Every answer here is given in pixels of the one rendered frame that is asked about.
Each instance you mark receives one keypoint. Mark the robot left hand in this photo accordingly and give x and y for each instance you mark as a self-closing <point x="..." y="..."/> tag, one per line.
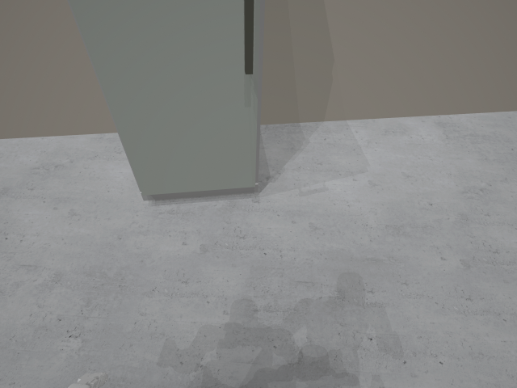
<point x="88" y="380"/>

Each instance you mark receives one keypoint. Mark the fridge door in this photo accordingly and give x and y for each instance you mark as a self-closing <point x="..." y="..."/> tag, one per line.
<point x="173" y="74"/>

